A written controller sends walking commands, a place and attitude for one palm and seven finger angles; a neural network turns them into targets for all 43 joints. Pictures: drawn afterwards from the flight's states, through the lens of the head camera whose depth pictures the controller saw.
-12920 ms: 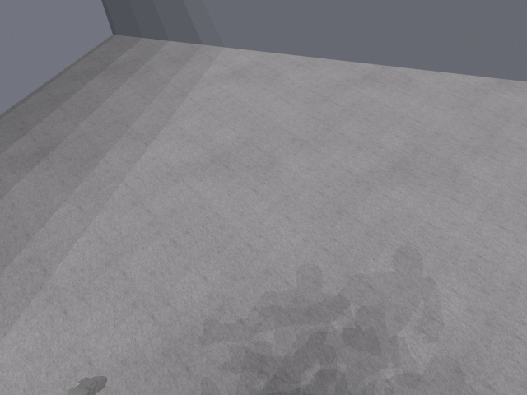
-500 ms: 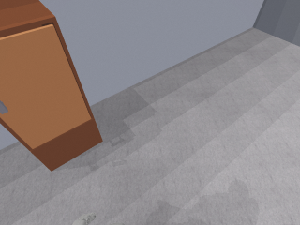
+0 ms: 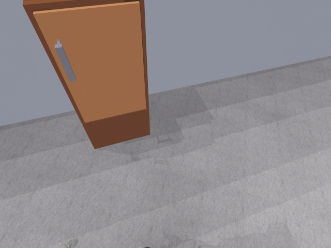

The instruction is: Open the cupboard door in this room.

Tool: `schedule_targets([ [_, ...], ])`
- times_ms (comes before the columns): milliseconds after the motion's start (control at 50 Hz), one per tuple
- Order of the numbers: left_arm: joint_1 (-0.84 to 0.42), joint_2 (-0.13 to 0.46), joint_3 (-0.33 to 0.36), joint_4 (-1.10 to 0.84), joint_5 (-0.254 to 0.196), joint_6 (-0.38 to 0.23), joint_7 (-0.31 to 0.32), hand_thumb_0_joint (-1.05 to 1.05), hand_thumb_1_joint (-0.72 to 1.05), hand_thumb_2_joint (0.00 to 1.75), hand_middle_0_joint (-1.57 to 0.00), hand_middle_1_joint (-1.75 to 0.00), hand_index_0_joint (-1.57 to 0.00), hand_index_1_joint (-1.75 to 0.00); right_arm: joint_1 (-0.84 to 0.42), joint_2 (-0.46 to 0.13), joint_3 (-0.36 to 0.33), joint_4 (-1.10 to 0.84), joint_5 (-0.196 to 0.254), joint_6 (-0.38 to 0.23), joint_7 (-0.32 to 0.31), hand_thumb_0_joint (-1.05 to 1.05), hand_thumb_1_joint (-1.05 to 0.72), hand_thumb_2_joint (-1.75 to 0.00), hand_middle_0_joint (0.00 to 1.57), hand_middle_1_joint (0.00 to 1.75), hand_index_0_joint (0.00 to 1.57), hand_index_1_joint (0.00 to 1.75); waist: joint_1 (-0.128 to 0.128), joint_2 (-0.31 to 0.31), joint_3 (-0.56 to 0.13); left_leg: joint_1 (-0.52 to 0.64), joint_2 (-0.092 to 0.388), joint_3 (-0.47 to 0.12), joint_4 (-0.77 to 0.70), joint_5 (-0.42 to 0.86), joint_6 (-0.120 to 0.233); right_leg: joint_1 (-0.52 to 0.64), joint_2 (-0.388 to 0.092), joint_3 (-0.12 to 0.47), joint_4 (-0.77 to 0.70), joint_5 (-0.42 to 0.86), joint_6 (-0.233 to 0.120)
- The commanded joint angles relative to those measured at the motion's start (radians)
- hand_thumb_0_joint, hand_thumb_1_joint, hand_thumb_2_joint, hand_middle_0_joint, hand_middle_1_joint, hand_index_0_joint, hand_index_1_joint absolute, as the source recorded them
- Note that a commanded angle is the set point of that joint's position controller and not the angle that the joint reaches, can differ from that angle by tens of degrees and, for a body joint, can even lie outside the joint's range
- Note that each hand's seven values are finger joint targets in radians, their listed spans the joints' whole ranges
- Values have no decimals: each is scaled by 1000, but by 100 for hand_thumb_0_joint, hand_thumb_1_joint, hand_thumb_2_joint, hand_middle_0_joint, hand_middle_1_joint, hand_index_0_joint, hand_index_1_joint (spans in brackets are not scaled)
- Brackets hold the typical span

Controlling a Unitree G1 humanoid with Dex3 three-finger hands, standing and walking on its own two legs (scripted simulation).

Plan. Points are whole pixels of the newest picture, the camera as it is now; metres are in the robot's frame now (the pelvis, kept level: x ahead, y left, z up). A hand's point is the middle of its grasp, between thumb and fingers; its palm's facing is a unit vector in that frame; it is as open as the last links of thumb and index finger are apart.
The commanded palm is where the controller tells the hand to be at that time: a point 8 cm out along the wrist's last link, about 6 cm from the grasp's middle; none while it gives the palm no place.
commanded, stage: turn to face it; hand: left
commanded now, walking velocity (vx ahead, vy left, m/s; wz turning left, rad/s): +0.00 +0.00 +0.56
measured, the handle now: (65, 60) +0.75 +0.42 -0.03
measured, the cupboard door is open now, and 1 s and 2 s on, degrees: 0 0 0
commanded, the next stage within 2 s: take the last steps up to it in 0.42 s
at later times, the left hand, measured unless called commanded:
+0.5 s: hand out of the picture -0.06 +0.15 -0.17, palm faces +0.31 -0.92 -0.25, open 7.4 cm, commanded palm none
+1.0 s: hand out of the picture +0.01 +0.19 -0.17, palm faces +0.31 -0.94 -0.18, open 7.4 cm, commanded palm none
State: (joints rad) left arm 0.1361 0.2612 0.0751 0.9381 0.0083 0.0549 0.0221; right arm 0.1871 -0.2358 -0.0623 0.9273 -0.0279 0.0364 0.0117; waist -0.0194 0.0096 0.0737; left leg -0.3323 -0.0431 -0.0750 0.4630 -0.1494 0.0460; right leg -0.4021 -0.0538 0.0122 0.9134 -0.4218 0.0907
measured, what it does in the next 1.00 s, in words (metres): steps on the spot, turning left: right foot, then left foot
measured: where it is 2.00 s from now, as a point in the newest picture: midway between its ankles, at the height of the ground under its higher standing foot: (149, 225)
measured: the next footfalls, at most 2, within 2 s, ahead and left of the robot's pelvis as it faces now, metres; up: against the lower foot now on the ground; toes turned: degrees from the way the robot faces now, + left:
right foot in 0.14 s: +0.01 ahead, -0.16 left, +0.00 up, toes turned +5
left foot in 0.56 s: -0.06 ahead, +0.09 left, +0.00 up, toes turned +21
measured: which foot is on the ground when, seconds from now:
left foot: down 0.00-0.12, up 0.14-0.54, down 0.56-1.00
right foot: up 0.00-0.12, down 0.14-0.58, up 0.60-1.00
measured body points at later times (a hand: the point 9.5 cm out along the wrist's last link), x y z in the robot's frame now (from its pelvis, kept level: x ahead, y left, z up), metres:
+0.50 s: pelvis -0.03 -0.04 +0.00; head +0.01 -0.04 +0.44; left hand -0.08 +0.20 -0.15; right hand +0.12 -0.26 -0.15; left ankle -0.10 +0.09 -0.71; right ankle -0.03 -0.16 -0.74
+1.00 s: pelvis +0.01 +0.00 +0.00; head +0.02 +0.01 +0.45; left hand +0.00 +0.24 -0.15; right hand +0.04 -0.25 -0.15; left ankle -0.10 +0.07 -0.74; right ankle +0.10 -0.13 -0.71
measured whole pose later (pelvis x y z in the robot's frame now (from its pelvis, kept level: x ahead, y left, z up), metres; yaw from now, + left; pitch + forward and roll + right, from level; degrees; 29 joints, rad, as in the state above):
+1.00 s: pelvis +0.01 +0.00 +0.00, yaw +18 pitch -1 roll +0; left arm 0.17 0.20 0.04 1.06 0.02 0.02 -0.02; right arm 0.37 -0.17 -0.04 1.10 -0.03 -0.03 -0.02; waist -0.03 -0.02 0.04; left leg -0.01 0.00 0.05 0.33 -0.31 0.02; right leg -0.42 -0.10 -0.07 0.77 -0.31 0.05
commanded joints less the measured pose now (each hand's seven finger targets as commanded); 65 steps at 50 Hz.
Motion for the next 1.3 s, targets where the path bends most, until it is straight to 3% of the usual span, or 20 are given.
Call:
schedule_targets([
  [0, 18, 66, 2, -100, -3, -27, 3, 0, 90, 90, -20, -30, -20, -30, 16, -218, -66, -80, 0, -3, -7, 0, -90, -90, 20, 30, 20, 30, -14, 184, -161, 128, 239, -349, -135, 60, 125, 36, 32, -8, -145, -26, -16],
  [80, 184, 121, 18, -73, 3, -43, 10, 0, 90, 90, -20, -30, -20, -30, -44, -165, -67, -116, 10, 9, 0, 0, -90, -90, 20, 30, 20, 30, 64, 64, -165, -145, 111, -271, 4, -127, 18, 388, -23, 24, -578, 117, -59],
  [100, 184, 217, 34, -89, 23, -53, 17, 0, 90, 90, -20, -30, -20, -30, -26, -92, -56, -134, 18, 10, 4, 0, -90, -90, 20, 30, 20, 30, 65, -230, -136, -352, -34, -75, 277, -317, -74, 442, -309, 361, -726, -60, -163],
  [120, 88, 235, 20, -123, 14, -44, 17, 0, 90, 90, -20, -30, -20, -30, -46, -118, -59, -144, 4, 9, 2, 0, -90, -90, 20, 30, 20, 30, 46, -249, -64, -329, -33, -21, 504, -391, -82, 224, -438, 394, -743, -13, -229],
  [180, -40, 122, 5, -145, 8, -59, 17, 0, 90, 90, -20, -30, -20, -30, -1, -125, -58, -86, -1, 26, 12, 0, -90, -90, 20, 30, 20, 30, -26, -171, -13, -266, 41, -9, 753, -251, -87, 128, -270, 147, -639, 280, -196],
  [220, 5, 98, -5, -130, 10, -72, 14, 0, 90, 90, -20, -30, -20, -30, 12, -102, -46, -69, 3, 23, 16, 0, -90, -90, 20, 30, 20, 30, -17, -169, -34, -261, 47, 32, 758, -205, -109, 205, -230, 44, -574, 516, -189],
  [400, 201, 157, 5, -31, 24, -66, 13, 0, 90, 90, -20, -30, -20, -30, -127, -64, -9, -63, 19, 15, 5, 0, -90, -90, 20, 30, 20, 30, 79, -230, -77, -127, 54, 123, 390, -330, -112, 358, -272, 8, -508, 782, -231],
  [460, 189, 168, 11, -7, 24, -63, 14, 0, 90, 90, -20, -30, -20, -30, -101, -60, -1, -46, 24, 4, -1, 0, -90, -90, 20, 30, 20, 30, 66, -254, -110, -35, 45, 149, 212, -302, -97, 375, -275, 1, -463, 810, -217],
  [520, 168, 131, 3, 3, 4, -58, 12, 0, 90, 90, -20, -30, -20, -30, -5, -102, -4, -5, 17, -24, -6, 0, -90, -90, 20, 30, 20, 30, 11, -128, -183, 280, 104, 124, -123, 42, -59, 239, -201, -86, -309, 618, -106],
  [560, 137, 35, -32, -29, 8, -54, 3, 0, 90, 90, -20, -30, -20, -30, 79, -227, -25, 17, 10, -27, -13, 0, -90, -90, 20, 30, 20, 30, -31, 234, -198, 457, 429, -202, -108, 435, 112, -99, -53, -134, -35, -188, -26],
  [640, 70, 44, -25, 32, 13, -50, -21, 0, 90, 90, -20, -30, -20, -30, 49, -130, 1, 45, 5, -48, -34, 0, -90, -90, 20, 30, 20, 30, -12, 160, -19, 283, 329, -140, -216, 102, 119, -155, -58, -39, 165, -24, -41],
  [860, -17, 9, -32, 35, 15, -57, -41, 0, 90, 90, -20, -30, -20, -30, 201, -95, -11, 111, 5, -86, -39, 0, -90, -90, 20, 30, 20, 30, -26, 119, 49, 303, 332, -83, -281, 74, 131, -190, -77, -56, -24, 116, -24],
  [960, -57, -12, -31, 23, 10, -69, -48, 0, 90, 90, -20, -30, -20, -30, 206, -108, -14, 135, -4, -84, -39, 0, -90, -90, 20, 30, 20, 30, -21, 134, 56, 229, 329, -69, -238, 78, 116, -43, -47, -95, -224, 99, -44],
  [1020, 70, -4, -19, 68, 13, -85, -46, 0, 90, 90, -20, -30, -20, -30, 198, -96, -9, 152, -1, -80, -40, 0, -90, -90, 20, 30, 20, 30, 39, 86, -8, 165, 267, -13, -86, 90, 63, 210, 9, -149, -421, 213, -65],
  [1040, 181, 36, -10, 108, 15, -97, -40, 0, 90, 90, -20, -30, -20, -30, 208, -79, -8, 157, 5, -84, -36, 0, -90, -90, 20, 30, 20, 30, 87, 9, -63, 88, 216, 34, 68, 81, 30, 392, -20, -105, -482, 231, -83],
  [1060, 307, 133, 11, 145, 22, -113, -27, 0, 90, 90, -20, -30, -20, -30, 233, -23, 5, 145, 15, -91, -25, 0, -90, -90, 20, 30, 20, 30, 131, -206, -161, -129, 127, 139, 333, -107, -20, 636, -247, 151, -548, 182, -162],
  [1080, 404, 195, 20, 163, 10, -110, -18, 0, 90, 90, -20, -30, -20, -30, 181, -11, 10, 98, 19, -89, -25, 0, -90, -90, 20, 30, 20, 30, 159, -309, -180, -271, 56, 142, 567, -463, -31, 657, -407, 395, -636, 254, -243],
  [1100, 366, 181, 19, 160, 1, -112, -13, 0, 90, 90, -20, -30, -20, -30, 125, -36, 1, 95, 19, -79, -23, 0, -90, -90, 20, 30, 20, 30, 160, -290, -139, -283, 103, 61, 688, -430, -20, 515, -405, 421, -691, 122, -264],
  [1180, 147, 18, -21, 100, 7, -115, -4, 0, 90, 90, -20, -30, -20, -30, 160, 19, -7, 131, 0, -50, -4, 0, -90, -90, 20, 30, 20, 30, 26, -101, 23, -228, 182, 83, 692, -154, -47, 204, -268, 110, -763, 34, -200],
  [1280, 189, 9, -27, 125, 13, -136, -3, 0, 90, 90, -20, -30, -20, -30, 135, 40, -9, 113, 2, -38, 8, 0, -90, -90, 20, 30, 20, 30, 6, -121, 39, -208, 185, 130, 530, -85, -77, 170, -235, 7, -781, 182, -219],
])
